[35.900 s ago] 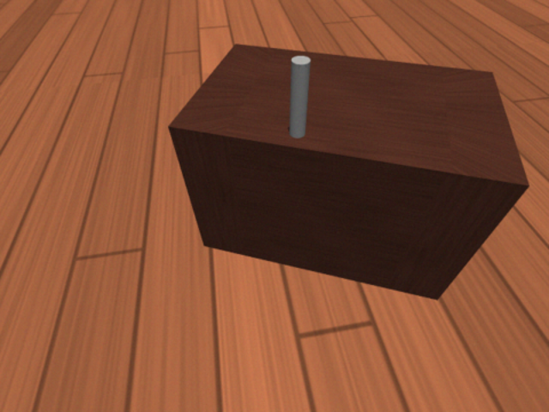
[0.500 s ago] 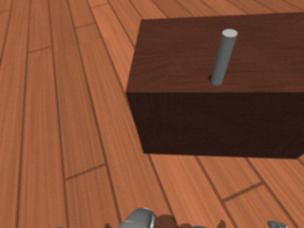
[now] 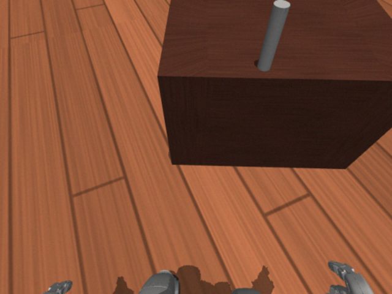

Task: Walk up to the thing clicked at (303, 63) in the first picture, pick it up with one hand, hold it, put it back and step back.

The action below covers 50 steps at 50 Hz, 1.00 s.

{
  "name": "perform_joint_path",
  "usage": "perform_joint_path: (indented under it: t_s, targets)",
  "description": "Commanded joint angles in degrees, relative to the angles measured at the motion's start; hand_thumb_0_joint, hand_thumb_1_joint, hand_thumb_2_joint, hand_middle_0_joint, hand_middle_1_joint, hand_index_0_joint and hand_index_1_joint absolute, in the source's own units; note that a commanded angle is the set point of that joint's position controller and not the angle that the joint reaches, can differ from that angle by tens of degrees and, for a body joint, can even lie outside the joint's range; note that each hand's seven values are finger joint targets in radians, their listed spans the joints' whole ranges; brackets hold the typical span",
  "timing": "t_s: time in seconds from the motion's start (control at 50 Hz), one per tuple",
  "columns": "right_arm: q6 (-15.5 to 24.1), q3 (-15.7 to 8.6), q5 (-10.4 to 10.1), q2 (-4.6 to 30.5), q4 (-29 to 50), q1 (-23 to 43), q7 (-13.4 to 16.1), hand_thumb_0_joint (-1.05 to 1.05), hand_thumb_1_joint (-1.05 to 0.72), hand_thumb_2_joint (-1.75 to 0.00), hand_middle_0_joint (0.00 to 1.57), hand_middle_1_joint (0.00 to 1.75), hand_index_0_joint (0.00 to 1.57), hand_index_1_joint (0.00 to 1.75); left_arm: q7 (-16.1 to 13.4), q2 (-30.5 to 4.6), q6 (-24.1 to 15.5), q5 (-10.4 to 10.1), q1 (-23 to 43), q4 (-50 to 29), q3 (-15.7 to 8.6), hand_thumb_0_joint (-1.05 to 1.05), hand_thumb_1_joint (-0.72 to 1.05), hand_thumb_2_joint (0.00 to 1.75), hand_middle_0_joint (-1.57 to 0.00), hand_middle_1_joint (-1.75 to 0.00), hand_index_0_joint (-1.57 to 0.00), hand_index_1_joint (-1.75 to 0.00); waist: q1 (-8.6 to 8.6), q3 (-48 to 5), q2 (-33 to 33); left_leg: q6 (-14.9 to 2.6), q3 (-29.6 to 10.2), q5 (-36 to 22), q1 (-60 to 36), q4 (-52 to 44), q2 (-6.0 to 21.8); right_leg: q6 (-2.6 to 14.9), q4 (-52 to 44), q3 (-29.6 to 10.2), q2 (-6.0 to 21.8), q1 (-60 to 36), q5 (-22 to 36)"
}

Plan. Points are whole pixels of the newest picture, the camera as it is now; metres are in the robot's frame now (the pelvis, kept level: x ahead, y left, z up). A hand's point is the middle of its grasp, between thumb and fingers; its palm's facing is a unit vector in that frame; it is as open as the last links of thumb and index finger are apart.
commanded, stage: step back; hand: right
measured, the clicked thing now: (271, 39) +0.86 -0.20 +0.00
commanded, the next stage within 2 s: stand in 1.38 s
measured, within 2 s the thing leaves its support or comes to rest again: neither
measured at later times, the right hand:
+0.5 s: hand out of the picture -0.05 -0.25 -0.14, palm faces -0.14 +0.91 -0.38, open 7.4 cm
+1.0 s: hand out of the picture -0.09 -0.24 -0.14, palm faces -0.08 +0.94 -0.34, open 7.4 cm
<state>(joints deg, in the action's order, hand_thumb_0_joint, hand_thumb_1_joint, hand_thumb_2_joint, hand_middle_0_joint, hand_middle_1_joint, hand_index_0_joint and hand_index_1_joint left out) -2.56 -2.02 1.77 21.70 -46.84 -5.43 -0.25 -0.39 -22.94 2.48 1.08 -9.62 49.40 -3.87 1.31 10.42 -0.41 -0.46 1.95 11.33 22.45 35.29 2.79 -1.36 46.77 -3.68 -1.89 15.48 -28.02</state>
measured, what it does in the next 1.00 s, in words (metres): walks backwards: right foot, then left foot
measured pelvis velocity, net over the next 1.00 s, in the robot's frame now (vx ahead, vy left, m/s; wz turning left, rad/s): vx -0.17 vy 0.00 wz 0.05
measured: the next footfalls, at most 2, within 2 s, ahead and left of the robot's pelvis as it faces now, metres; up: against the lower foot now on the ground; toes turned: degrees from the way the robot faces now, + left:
right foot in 0.04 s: -0.02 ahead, -0.13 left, +0.00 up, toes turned +1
left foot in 0.38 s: -0.13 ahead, +0.12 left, +0.00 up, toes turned +1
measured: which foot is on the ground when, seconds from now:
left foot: down 0.00-0.06, up 0.08-0.36, down 0.38-1.00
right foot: up 0.00-0.02, down 0.04-0.42, up 0.44-0.62, down 0.64-1.00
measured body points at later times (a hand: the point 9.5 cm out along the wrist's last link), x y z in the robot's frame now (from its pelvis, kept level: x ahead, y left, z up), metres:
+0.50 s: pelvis -0.15 +0.00 +0.00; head -0.12 +0.01 +0.45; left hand -0.08 +0.33 -0.12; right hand -0.04 -0.30 -0.12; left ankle -0.15 +0.11 -0.72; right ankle -0.10 -0.13 -0.69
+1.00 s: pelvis -0.17 +0.00 +0.01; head -0.17 +0.01 +0.46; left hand -0.13 +0.31 -0.12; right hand -0.09 -0.29 -0.11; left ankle -0.17 +0.11 -0.72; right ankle -0.17 -0.13 -0.72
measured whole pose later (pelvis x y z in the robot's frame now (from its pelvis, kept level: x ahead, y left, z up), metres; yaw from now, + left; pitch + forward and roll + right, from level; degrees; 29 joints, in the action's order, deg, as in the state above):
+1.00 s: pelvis -0.17 +0.00 +0.01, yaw +3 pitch -2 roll -1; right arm 0.4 -1.3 1.5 19.1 -59.8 -10.3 -1.3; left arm 1.0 -21.3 -1.5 1.0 -10.5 59.9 -1.9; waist 1.2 2.7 -0.3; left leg -0.5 -1.8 15.3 12.3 29.9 -0.6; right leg -0.7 28.0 -1.8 -0.2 9.9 -15.8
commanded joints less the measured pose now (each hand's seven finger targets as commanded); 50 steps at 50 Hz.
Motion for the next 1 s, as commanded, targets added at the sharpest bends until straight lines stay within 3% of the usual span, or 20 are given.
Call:
perform_joint_path:
  t_s: [0.0, 0.02, 0.04, 0.06, 0.12, 0.26, 0.34, 0.36, 0.38, 0.4, 0.42, 0.48, 0.56, 0.6, 0.62, 0.66, 0.68, 0.78, 0.84, 0.98]
  targets:
    - [-0.68, -4.55, -0.68, 15.36, 3.04, 0.42, 1.06, 0.0, -0.9, -0.9, 0.2, 0.3, 0.2, 0.3, -0.77, -9.4, -1.88, 0.85, -8.43, -0.51, -2.95, 0.0, 0.9, 0.9, -0.2, -0.3, -0.2, -0.3, 1.08, -17.3, 10.37, -7.94, -11.88, -10.14, -10.16, -3.46, 10.08, 2.6, -23.9, 3.91, 0.87, -7.21, 13.32]
    - [-0.57, -3.79, -1.02, 12.88, 3.33, -0.12, 0.85, 0.0, -0.9, -0.9, 0.2, 0.3, 0.2, 0.3, -0.75, -12.67, -2.09, 1.61, -7.54, -1.03, -3.98, 0.0, 0.9, 0.9, -0.2, -0.3, -0.2, -0.3, 0.55, -15.13, 3.93, -4.4, -10.64, -1.18, -0.94, 0.24, 5.93, 4.67, -24.44, -5.86, 5.92, -9.69, 10.77]
    - [-0.26, -3.34, -1.62, 9.89, 4.77, 3.89, 1.41, 0.0, -0.9, -0.9, 0.2, 0.3, 0.2, 0.3, -0.54, -18.63, -1.64, 1.36, -6.12, -1.74, -5.54, 0.0, 0.9, 0.9, -0.2, -0.3, -0.2, -0.3, 3.29, -10.66, -13.9, -0.41, -5.75, 16.94, 7.76, 11.78, -6.67, 12.11, -29.27, -22.68, 18.45, -2.54, 13.05]
    - [-0.67, -4.2, -1.06, 11.59, 4.21, 4.27, 2.23, 0.0, -0.9, -0.9, 0.2, 0.3, 0.2, 0.3, -0.66, -21.74, -1.79, 1.96, -1.92, -3.77, -5.88, 0.0, 0.9, 0.9, -0.2, -0.3, -0.2, -0.3, 3.61, -6.4, -15.64, 1.26, -10.35, 24.62, 5.34, 25.61, -6.28, 18.89, -32.52, -30.39, 27.03, 9.51, 13.23]
    - [-0.15, -3.82, -2.29, 11.84, 0.77, -2.87, 2.13, 0.0, -0.9, -0.9, 0.2, 0.3, 0.2, 0.3, -1.39, -13.18, -2.2, 1.29, 6.4, -6.26, -3.85, 0.0, 0.9, 0.9, -0.2, -0.3, -0.2, -0.3, -2.88, -8.51, -4.16, 0.76, -12.75, 16.87, 4.96, 32.75, -9.48, 12.4, -21.26, -8.45, 15.91, 2.96, 34.87]
    - [1.05, -2.97, -0.55, 9.65, 2.19, -1.24, 2.15, 0.0, -0.9, -0.9, 0.2, 0.3, 0.2, 0.3, -2.19, -13.12, -1.67, 1.59, -3.01, -5.86, -4.07, 0.0, 0.9, 0.9, -0.2, -0.3, -0.2, -0.3, 3.17, -12.79, -10.67, 2.02, -5.63, 20.01, 5.45, 12.88, -5.31, 13.43, -16.41, -9.25, 17.56, -13.28, 40.03]
    - [1.57, -4.0, -0.13, 10.36, -2.27, -8.64, 1.51, 0.0, -0.9, -0.9, 0.2, 0.3, 0.2, 0.3, -1.4, -13.82, -0.9, 0.47, 1.46, -6.49, -3.47, 0.0, 0.9, 0.9, -0.2, -0.3, -0.2, -0.3, -1.05, -14.91, -10.15, 0.0, 0.2, 7.88, -9.97, -10.08, -5.53, 10.16, -13.82, -7.73, 15.59, -5.36, 26.25]
    - [1.8, -4.61, 0.33, 11.82, -3.11, -9.18, 1.58, 0.0, -0.9, -0.9, 0.2, 0.3, 0.2, 0.3, -1.24, -11.86, -0.8, 0.56, 0.28, -6.21, -2.51, 0.0, 0.9, 0.9, -0.2, -0.3, -0.2, -0.3, -1.18, -14.7, -5.92, -1.48, -5.26, 6.58, -14.84, -13.61, -2.69, 7.3, -10.23, -5.98, 13.54, 0.9, 20.55]
    - [2.04, -5.58, 1.15, 16.39, -2.57, -7.65, 1.35, 0.0, -0.9, -0.9, 0.2, 0.3, 0.2, 0.3, -0.95, -9.28, -0.97, 0.28, -0.12, -6.24, -1.65, 0.0, 0.9, 0.9, -0.2, -0.3, -0.2, -0.3, -0.9, -13.4, 7.53, -7.05, -24.76, 9.51, -17.66, -16.46, 9.94, 3.45, -1.58, -0.75, 6.14, 13.57, 6.81]
    - [1.99, -5.84, 0.45, 20.51, -1.45, -4.38, 0.77, 0.0, -0.9, -0.9, 0.2, 0.3, 0.2, 0.3, -1.67, -11.43, -0.91, -0.17, 5.24, -6.05, -2.71, 0.0, 0.9, 0.9, -0.2, -0.3, -0.2, -0.3, -3.56, -11.61, 11.52, -14.75, -32.5, 12.46, -3.97, -20.49, 19.14, 2.12, 8.92, 1.29, 1.48, 9.42, -9.19]
    - [2.54, -5.72, 0.79, 19.25, -1.05, -1.45, 0.77, 0.0, -0.9, -0.9, 0.2, 0.3, 0.2, 0.3, -1.58, -12.21, -0.87, 0.46, 5.3, -5.16, -3.05, 0.0, 0.9, 0.9, -0.2, -0.3, -0.2, -0.3, -2.11, -8.16, 8.11, -15.02, -31.21, 14.49, 1.74, -20.96, 19.25, 2.62, 14.34, -3.99, 1.71, 6.72, -6.96]
    - [3.49, -3.54, 0.81, 13.6, -1.06, 3.13, 1.32, 0.0, -0.9, -0.9, 0.2, 0.3, 0.2, 0.3, -0.25, -10.66, -1.27, -0.55, -1.26, -0.96, -2.87, 0.0, 0.9, 0.9, -0.2, -0.3, -0.2, -0.3, 1.8, -7.1, 6.46, -9.67, -16.35, 10.69, -0.62, -16.89, 10.03, 2.78, 12.13, -4.11, 0.52, 5.72, 1.65]
    - [3.2, -4.16, 1.33, 13.52, -2.11, 0.67, 0.48, 0.0, -0.9, -0.9, 0.2, 0.3, 0.2, 0.3, 0.96, -9.07, -2.82, 0.17, -0.19, 0.1, -2.34, 0.0, 0.9, 0.9, -0.2, -0.3, -0.2, -0.3, -1.35, -8.07, 10.96, -9.3, -15.68, 20.2, -7.1, -16.81, 9.39, 1.71, -10.23, 2.19, 1.6, 1.25, -1.78]
    - [2.43, -4.03, 0.9, 13.62, -2.27, 0.51, 0.31, 0.0, -0.9, -0.9, 0.2, 0.3, 0.2, 0.3, 0.36, -8.51, -3.79, 0.65, -2.73, 2.6, -2.44, 0.0, 0.9, 0.9, -0.2, -0.3, -0.2, -0.3, 0.06, -8.47, 8.81, -7.65, -12.95, 17.68, -3.77, -12.45, 7.82, 2.95, -25.5, 3.66, -0.24, -7.8, 7.13]
    - [2.32, -3.42, 0.52, 11.59, -2.28, -0.1, 0.29, 0.0, -0.9, -0.9, 0.2, 0.3, 0.2, 0.3, 0.0, -9.64, -4.26, 1.13, -3.75, 3.39, -2.86, 0.0, 0.9, 0.9, -0.2, -0.3, -0.2, -0.3, 0.53, -9.11, 5.98, -5.56, -11.12, 16.51, -0.52, -8.47, 6.26, 3.7, -28.07, 1.02, 0.44, -13.27, 9.83]
    - [2.54, -2.9, -0.23, 8.97, -2.0, 1.72, 0.24, 0.0, -0.9, -0.9, 0.2, 0.3, 0.2, 0.3, -0.1, -15.91, -4.91, 1.86, -3.6, 3.22, -3.77, 0.0, 0.9, 0.9, -0.2, -0.3, -0.2, -0.3, 1.97, -8.1, -5.83, -0.05, -5.28, 20.07, 3.27, 4.8, -2.97, 11.09, -33.16, -23.79, 15.91, -4.33, -13.65]
    - [2.52, -3.48, -0.12, 10.05, -3.29, -0.08, 0.21, 0.0, -0.9, -0.9, 0.2, 0.3, 0.2, 0.3, -0.02, -16.27, -5.2, 1.99, 2.15, 1.62, -3.53, 0.0, 0.9, 0.9, -0.2, -0.3, -0.2, -0.3, -0.36, -4.92, -5.36, 0.52, -7.04, 18.59, -2.39, 9.94, -1.64, 13.34, -34.52, -25.85, 19.89, 5.45, -18.63]
    - [4.29, -3.47, -0.11, 9.33, -6.49, -4.91, -0.14, 0.0, -0.9, -0.9, 0.2, 0.3, 0.2, 0.3, 0.46, -11.08, -5.07, 0.94, 3.75, 2.16, -1.37, 0.0, 0.9, 0.9, -0.2, -0.3, -0.2, -0.3, -2.62, -7.6, -4.95, -1.23, -6.16, 8.46, -15.1, -8.99, -1.71, 7.04, -26.02, -8.82, 10.86, 7.45, 1.41]
    - [4.88, -3.48, -0.09, 12.63, -5.85, 0.16, 0.03, 0.0, -0.9, -0.9, 0.2, 0.3, 0.2, 0.3, 0.78, -9.11, -4.51, -0.14, 2.0, 4.34, -0.66, 0.0, 0.9, 0.9, -0.2, -0.3, -0.2, -0.3, 0.0, -8.04, 2.88, -6.54, -22.17, 22.66, -7.04, -19.85, 9.4, 3.18, -16.96, -0.01, 2.99, 1.05, 4.23]
    - [5.11, -2.49, -0.47, 10.27, -8.89, 0.56, 0.44, 0.0, -0.9, -0.9, 0.2, 0.3, 0.2, 0.3, 0.01, -11.17, -5.57, -0.39, 2.7, 6.66, -0.82, 0.0, 0.9, 0.9, -0.2, -0.3, -0.2, -0.3, -0.21, -11.91, 3.07, -1.43, -9.66, -4.26, -8.95, -12.16, 2.5, 5.05, -23.46, -3.68, 7.88, -9.74, 22.7]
